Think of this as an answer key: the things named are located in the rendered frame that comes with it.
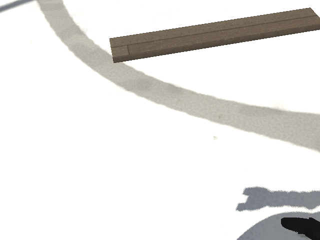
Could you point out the right robot hand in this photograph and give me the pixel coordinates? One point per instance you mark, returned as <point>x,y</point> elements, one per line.
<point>309,227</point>

